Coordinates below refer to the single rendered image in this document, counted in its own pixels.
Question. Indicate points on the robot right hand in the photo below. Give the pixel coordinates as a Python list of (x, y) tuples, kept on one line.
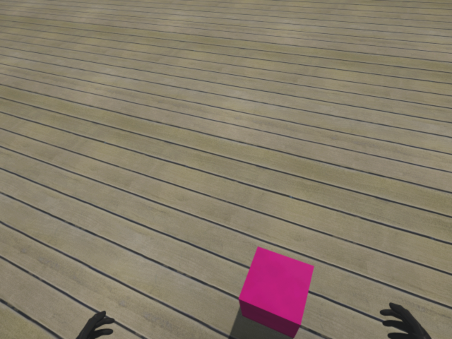
[(408, 323)]

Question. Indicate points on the robot left hand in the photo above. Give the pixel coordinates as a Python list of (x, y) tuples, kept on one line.
[(96, 321)]

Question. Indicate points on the carton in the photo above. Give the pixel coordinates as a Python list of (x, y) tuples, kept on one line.
[(275, 291)]

